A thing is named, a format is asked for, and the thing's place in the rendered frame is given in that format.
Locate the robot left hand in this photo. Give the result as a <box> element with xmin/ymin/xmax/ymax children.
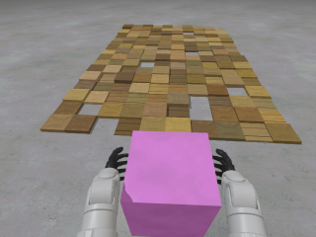
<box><xmin>105</xmin><ymin>147</ymin><xmax>128</xmax><ymax>181</ymax></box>

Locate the robot right hand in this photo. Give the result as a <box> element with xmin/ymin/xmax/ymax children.
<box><xmin>212</xmin><ymin>148</ymin><xmax>235</xmax><ymax>185</ymax></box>

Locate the robot left forearm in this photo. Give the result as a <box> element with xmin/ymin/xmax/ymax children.
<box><xmin>76</xmin><ymin>167</ymin><xmax>120</xmax><ymax>237</ymax></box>

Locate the carton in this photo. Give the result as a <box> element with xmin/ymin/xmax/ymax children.
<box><xmin>120</xmin><ymin>130</ymin><xmax>222</xmax><ymax>237</ymax></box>

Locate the robot right forearm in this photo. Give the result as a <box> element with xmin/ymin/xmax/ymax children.
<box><xmin>221</xmin><ymin>170</ymin><xmax>268</xmax><ymax>237</ymax></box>

